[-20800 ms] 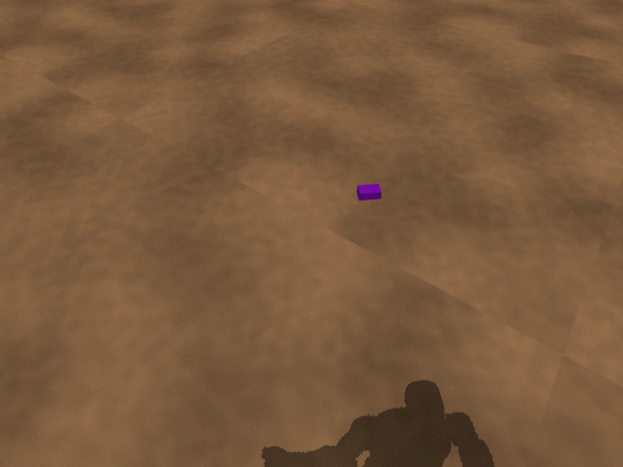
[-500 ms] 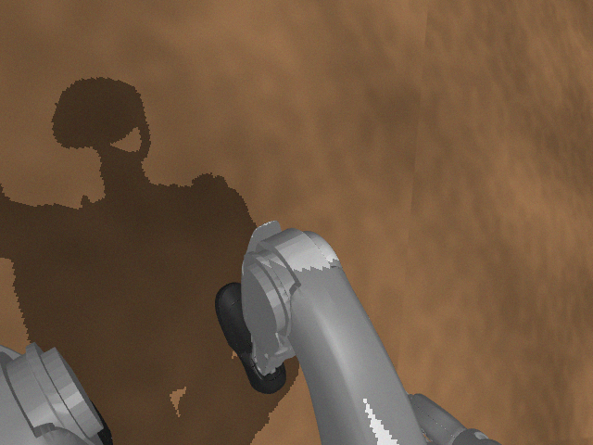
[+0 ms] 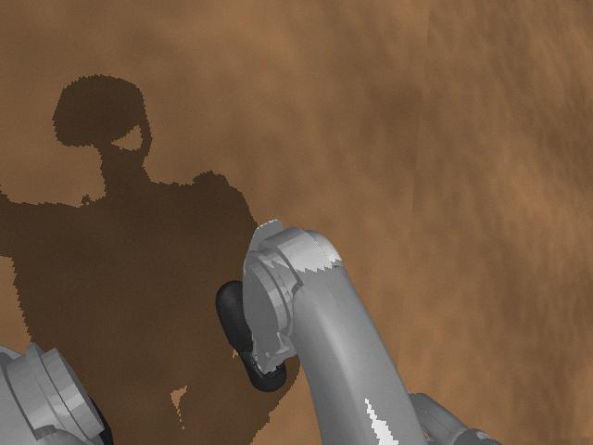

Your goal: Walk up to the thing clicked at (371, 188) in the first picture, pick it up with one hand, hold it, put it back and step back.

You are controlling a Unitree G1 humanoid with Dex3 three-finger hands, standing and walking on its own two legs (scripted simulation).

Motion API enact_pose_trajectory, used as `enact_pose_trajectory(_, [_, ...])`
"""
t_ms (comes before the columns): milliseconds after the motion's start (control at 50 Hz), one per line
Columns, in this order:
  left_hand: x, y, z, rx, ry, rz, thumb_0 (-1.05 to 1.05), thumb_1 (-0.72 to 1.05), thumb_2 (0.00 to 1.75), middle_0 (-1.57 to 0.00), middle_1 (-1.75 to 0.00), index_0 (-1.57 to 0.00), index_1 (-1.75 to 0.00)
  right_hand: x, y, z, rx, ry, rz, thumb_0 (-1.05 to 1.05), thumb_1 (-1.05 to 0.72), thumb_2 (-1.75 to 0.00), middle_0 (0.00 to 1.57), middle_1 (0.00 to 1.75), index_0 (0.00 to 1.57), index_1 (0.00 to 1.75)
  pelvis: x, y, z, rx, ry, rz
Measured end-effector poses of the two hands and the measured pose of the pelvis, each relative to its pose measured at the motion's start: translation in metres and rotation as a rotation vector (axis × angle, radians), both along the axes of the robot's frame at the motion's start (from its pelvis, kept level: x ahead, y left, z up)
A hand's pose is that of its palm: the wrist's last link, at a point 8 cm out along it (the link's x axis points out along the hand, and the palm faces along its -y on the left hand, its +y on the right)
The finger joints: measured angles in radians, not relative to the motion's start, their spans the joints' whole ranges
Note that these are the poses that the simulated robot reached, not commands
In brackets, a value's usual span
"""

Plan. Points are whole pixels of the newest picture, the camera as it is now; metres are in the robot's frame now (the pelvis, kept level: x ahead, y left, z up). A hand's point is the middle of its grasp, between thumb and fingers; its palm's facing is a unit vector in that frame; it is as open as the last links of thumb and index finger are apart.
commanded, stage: settle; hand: left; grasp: from above
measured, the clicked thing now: out of the picture +0.48 +0.34 -0.29
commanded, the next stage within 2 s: lift in 0.82 s
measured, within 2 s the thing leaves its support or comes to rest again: leaves its support in 0.18 s
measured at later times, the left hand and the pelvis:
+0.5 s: hand out of the picture +0.47 +0.37 -0.19, palm faces -0.41 -0.13 -0.90, open 9.0 cm; pelvis +0.00 +0.00 +0.01, yaw +2 degrees
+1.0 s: hand out of the picture +0.46 +0.36 -0.13, palm faces -0.43 -0.10 -0.90, open 9.0 cm; pelvis +0.00 -0.01 +0.02, yaw +6 degrees
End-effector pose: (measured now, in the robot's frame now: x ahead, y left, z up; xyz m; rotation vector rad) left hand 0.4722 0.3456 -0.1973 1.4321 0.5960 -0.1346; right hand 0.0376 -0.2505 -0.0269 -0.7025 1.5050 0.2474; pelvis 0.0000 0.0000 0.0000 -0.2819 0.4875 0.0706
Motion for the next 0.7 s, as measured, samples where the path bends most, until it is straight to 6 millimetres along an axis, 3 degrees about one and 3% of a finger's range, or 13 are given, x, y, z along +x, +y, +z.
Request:
enact_pose_trajectory(160, [0.003, 0.002, 0.003, 0.001, -0.006, 0.006, -0.01, 0.21, 0.23, -0.82, -0.32, -0.84, -0.28, -0.002, 0.0, 0.001, -0.006, 0.005, -0.022, 0.0, -0.91, -0.9, 0.2, 0.3, 0.2, 0.3, 0.001, 0.0, 0.001, 0.0, 0.009, 0.0])
enact_pose_trajectory(280, [0.005, 0.011, 0.017, 0.011, -0.032, 0.024, -0.01, 0.19, 0.23, -0.83, -0.31, -0.85, -0.27, 0.0, -0.004, 0.001, -0.009, -0.002, -0.04, 0.0, -0.91, -0.9, 0.2, 0.3, 0.2, 0.3, 0.002, 0.0, 0.0, 0.0, 0.018, 0.003])
enact_pose_trajectory(480, [0.002, 0.021, 0.058, 0.03, -0.035, 0.008, -0.01, 0.18, 0.24, -0.85, -0.3, -0.87, -0.26, 0.021, -0.011, -0.004, 0.008, -0.061, -0.067, 0.0, -0.91, -0.9, 0.2, 0.3, 0.2, 0.3, 0.004, 0.0, 0.007, 0.015, 0.057, 0.021])
enact_pose_trajectory(700, [-0.002, 0.018, 0.1, 0.036, -0.016, -0.03, -0.01, 0.18, 0.23, -0.85, -0.29, -0.87, -0.26, 0.049, -0.016, -0.014, 0.031, -0.144, -0.082, 0.0, -0.91, -0.9, 0.2, 0.3, 0.2, 0.3, 0.001, -0.003, 0.014, 0.042, 0.082, 0.046])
